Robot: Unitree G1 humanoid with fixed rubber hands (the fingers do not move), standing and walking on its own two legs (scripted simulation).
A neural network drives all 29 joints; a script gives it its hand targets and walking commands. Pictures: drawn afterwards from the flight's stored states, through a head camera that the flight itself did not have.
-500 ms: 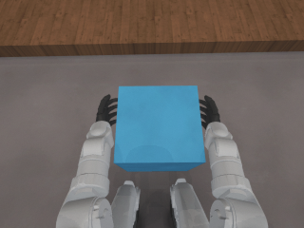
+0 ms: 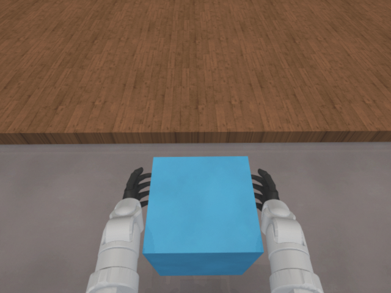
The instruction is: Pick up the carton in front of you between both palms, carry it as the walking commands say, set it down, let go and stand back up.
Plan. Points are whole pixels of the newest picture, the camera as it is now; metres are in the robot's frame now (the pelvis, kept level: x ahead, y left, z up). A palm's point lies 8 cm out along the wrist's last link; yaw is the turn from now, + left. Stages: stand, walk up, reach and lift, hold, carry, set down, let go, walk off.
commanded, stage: reach and lift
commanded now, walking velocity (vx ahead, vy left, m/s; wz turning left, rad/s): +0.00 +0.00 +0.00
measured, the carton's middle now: (200, 220) +0.30 +0.00 -0.07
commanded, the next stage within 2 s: hold in 1.14 s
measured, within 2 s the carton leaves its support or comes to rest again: neither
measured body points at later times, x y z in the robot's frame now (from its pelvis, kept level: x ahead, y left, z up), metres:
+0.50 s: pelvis -0.02 +0.00 +0.02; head -0.03 -0.01 +0.47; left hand +0.30 +0.15 +0.04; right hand +0.30 -0.15 +0.04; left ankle +0.01 +0.12 -0.72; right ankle +0.02 -0.13 -0.72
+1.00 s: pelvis +0.01 +0.00 +0.02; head -0.02 +0.00 +0.47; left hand +0.31 +0.15 +0.05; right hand +0.31 -0.15 +0.05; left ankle +0.01 +0.12 -0.72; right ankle +0.02 -0.13 -0.72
